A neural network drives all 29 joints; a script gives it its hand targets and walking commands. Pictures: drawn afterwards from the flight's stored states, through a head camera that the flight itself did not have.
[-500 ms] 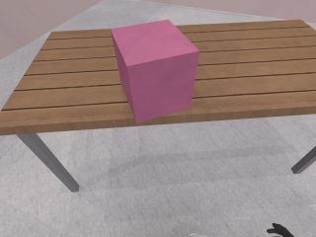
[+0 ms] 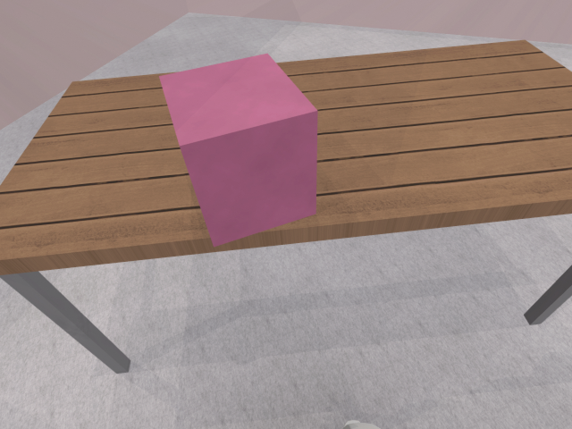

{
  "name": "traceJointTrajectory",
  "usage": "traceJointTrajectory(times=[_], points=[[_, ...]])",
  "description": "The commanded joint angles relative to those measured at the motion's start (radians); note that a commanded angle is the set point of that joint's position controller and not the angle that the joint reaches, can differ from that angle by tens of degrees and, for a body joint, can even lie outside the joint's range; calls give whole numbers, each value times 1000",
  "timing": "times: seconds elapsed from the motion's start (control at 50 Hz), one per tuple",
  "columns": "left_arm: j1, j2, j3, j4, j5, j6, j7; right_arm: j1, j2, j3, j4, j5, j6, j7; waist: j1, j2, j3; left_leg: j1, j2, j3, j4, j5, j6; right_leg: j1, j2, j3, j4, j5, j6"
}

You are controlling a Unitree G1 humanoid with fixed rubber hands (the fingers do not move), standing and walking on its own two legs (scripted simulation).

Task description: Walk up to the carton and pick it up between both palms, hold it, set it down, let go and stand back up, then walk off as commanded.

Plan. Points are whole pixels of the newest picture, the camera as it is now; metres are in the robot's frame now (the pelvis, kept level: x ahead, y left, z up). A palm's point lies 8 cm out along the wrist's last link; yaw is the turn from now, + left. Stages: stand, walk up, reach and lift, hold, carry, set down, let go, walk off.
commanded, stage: walk up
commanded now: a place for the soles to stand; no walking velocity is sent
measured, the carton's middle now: (241, 148) +0.59 +0.09 +0.08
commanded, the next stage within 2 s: none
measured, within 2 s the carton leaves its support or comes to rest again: neither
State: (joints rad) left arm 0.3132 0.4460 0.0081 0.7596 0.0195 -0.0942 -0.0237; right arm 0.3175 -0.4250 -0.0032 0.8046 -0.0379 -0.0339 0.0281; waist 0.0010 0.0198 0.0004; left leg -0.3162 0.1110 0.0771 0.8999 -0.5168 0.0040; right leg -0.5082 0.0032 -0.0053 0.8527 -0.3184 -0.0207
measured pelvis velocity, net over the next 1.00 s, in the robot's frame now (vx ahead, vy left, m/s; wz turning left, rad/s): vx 0.14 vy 0.11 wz -0.01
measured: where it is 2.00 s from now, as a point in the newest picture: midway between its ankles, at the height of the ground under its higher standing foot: outside the picture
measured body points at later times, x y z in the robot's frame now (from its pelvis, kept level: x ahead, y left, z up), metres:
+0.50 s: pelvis +0.09 +0.04 +0.02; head +0.12 +0.02 +0.47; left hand +0.16 +0.37 -0.06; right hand +0.20 -0.27 -0.09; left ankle +0.13 +0.14 -0.68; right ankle +0.07 -0.10 -0.70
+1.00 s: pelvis +0.14 +0.11 +0.03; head +0.17 +0.14 +0.48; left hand +0.19 +0.43 -0.10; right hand +0.22 -0.21 -0.06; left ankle +0.16 +0.14 -0.70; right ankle +0.13 -0.06 -0.63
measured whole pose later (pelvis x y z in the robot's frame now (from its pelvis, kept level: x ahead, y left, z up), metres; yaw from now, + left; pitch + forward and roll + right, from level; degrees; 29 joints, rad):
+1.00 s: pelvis +0.14 +0.11 +0.03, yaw -1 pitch -1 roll -3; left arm 0.36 0.43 0.01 0.76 0.02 0.00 0.02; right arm 0.27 -0.41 0.00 0.80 -0.04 -0.04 -0.02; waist 0.00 0.00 0.09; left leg -0.32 0.00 0.13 0.66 -0.33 0.09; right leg -0.46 0.07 0.09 1.05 -0.31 0.01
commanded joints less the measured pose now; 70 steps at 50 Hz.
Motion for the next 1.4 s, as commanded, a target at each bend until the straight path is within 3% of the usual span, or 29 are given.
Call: traceJointTrajectory(times=[0.0, 0.02, 0.08, 0.16, 0.18, 0.22, 0.34, 0.4, 0.44, 0.48, 0.5, 0.52, 0.56, 0.6, 0.64, 0.66, 0.74, 0.78, 0.8, 0.94, 1.0, 1.12, 1.18, 1.2, 1.22, 1.26, 1.32, 1.34, 1.38], points=[[134, 318, 141, -1, -18, -35, 49, -92, -263, -111, -67, 28, -6, -11, 51, -5, 31, -505, -30, -154, 397, 37, 20, 425, -364, 754, -544, -56, -151], [87, 289, 124, -3, -22, -35, 49, -57, -253, -114, -44, 41, 4, -4, 7, -31, 68, -428, -14, -152, 361, 114, 23, 334, -303, 601, -556, -43, -94], [105, 283, 127, -5, -10, -46, 51, -70, -222, -112, -59, 45, 20, 16, 17, -78, 159, -351, -3, -163, 253, 241, 25, 267, -245, 511, -580, 52, -21], [98, 298, 123, -14, -16, -41, 49, -124, -240, -124, -70, 30, 33, 17, 23, -94, 106, -325, 16, -148, 182, 283, 1, 299, -237, 446, -585, -125, -96], [110, 270, 128, 2, -20, -47, 51, -129, -233, -122, -66, 37, 34, 19, 27, -89, 152, -409, 6, -154, 152, 313, -3, 352, -240, 462, -606, -117, -57], [141, 278, 131, 3, -28, -42, 50, -165, -232, -127, -72, 19, 27, 23, 36, -75, 140, -380, 43, -159, 112, 315, -9, 353, -257, 417, -581, -106, -132], [221, 277, 132, 10, -26, -31, 50, -263, -197, -110, -132, -2, 11, 21, 109, -124, 88, -434, 23, -134, -32, 107, -10, 526, -291, 426, -476, 175, -252], [147, 287, 131, -15, -21, -30, 56, -217, -186, -103, -118, 3, -8, 23, 72, -164, 56, -334, 22, -115, -112, 75, -6, 486, -291, 321, -353, 517, -255], [85, 292, 122, -30, -25, -18, 56, -156, -181, -113, -97, 24, -23, 25, 20, -171, 33, -185, -16, -84, -228, 79, 17, 417, -266, 288, -306, 496, -213], [-25, 240, 86, -54, -26, -12, 55, 61, -210, -136, -15, 14, -36, 6, -94, -61, -66, 178, -43, -95, -475, 287, 62, 239, -168, 189, -62, 416, -120], [48, 123, 47, -72, -32, -17, 52, 148, -297, -163, 3, 2, -44, -4, -127, 283, -143, 362, 142, -325, -539, 298, 71, 54, -46, 63, 233, 174, -34], [89, 85, 38, -36, -29, -13, 56, 107, -313, -157, 4, 28, -46, -14, -78, 278, -58, 432, 281, -543, -563, 440, 86, -171, 92, 44, 351, -234, 1], [113, 185, 59, -28, -25, 7, 68, 52, -319, -153, -16, 48, -33, -28, -63, 127, -34, 386, 313, -571, -568, 563, 72, -175, 68, 116, 339, -203, 2], [103, 185, 68, -9, -24, 14, 57, 13, -235, -136, -37, 51, -34, -32, -47, 41, -11, 321, 218, -380, -530, 687, -17, -131, 14, 142, 349, -96, -7], [136, 148, 74, 8, -36, 28, 48, 32, -199, -118, -23, 52, -39, -44, -23, 109, 19, 278, 148, -244, -496, 924, -144, -89, 28, 169, 305, -28, 2], [130, 124, 75, 5, -37, 34, 53, 37, -183, -116, -32, 43, -36, -45, -24, 186, 30, 276, 119, -169, -498, 1000, -135, -87, 30, 141, 315, -6, 3], [137, 112, 73, 19, -33, 57, 62, 27, -175, -107, -49, 42, -29, -51, -16, 92, -5, 272, 110, -131, -508, 1044, -81, -58, 68, 135, 326, 52, 22], [171, 135, 74, 43, -29, 76, 66, 32, -198, -122, -58, 37, -22, -61, -31, 54, -13, 329, 111, -135, -518, 987, -175, -67, 70, 129, 269, 45, 37], [154, 133, 77, 49, -30, 80, 65, 50, -187, -123, -46, 44, -15, -62, -21, 146, 24, 275, 55, -66, -533, 986, -245, -7, 92, 132, 251, 46, 22], [116, 130, 65, 40, -23, 75, 73, 46, -179, -124, -51, 33, -8, -66, -55, 34, -40, 424, 181, -190, -500, 931, -34, -66, 26, 161, 141, -34, 47], [68, 132, 63, 16, -20, 67, 73, 27, -176, -122, -43, 20, -3, -56, -79, 77, 7, 356, 151, -192, -526, 729, -12, -65, 8, 136, 57, -52, 44], [115, 157, 73, 14, -9, 34, 74, -121, -204, -115, -102, -12, 37, -3, -20, 130, 27, -15, 155, -171, -525, 45, 191, 157, -32, -28, -78, -101, -17], [314, 197, 113, 74, 1, 26, 73, -182, -192, -102, -128, -7, 66, 4, 91, -23, -44, -297, 53, -71, -244, -257, 118, 513, -5, 47, -253, -55, -46], [359, 267, 135, 89, 9, 21, 86, -182, -124, -91, -144, -10, 70, 9, 123, -225, -2, -480, -68, 17, 12, -274, 56, 510, -147, 327, -402, -295, -93], [258, 354, 156, 29, 16, 24, 94, -146, -139, -86, -148, -2, 79, 6, 82, -278, 78, -516, -123, -51, 226, -129, -3, 290, -348, 803, -646, -684, -207], [68, 345, 138, -22, 14, 28, 105, -101, -250, -131, -94, 7, 91, 17, 4, -120, 206, -367, -85, -155, 296, -47, -3, 22, -410, 793, -733, -802, -241], [32, 277, 113, -13, 5, 7, 104, -60, -214, -131, -71, 7, 100, 33, -45, -36, 295, -284, -53, -160, 251, 119, 19, -61, -280, 567, -695, -590, -140], [14, 283, 122, -24, 9, 12, 97, 4, -221, -136, -51, 10, 97, 38, -53, -127, 224, -240, -59, -120, 237, 136, 7, -4, -215, 471, -664, -531, -130], [88, 286, 131, -24, 9, 2, 96, -23, -209, -132, -58, 25, 93, 33, -3, -77, 151, -341, -57, -158, 228, 157, 2, 218, -218, 495, -593, -446, -96]])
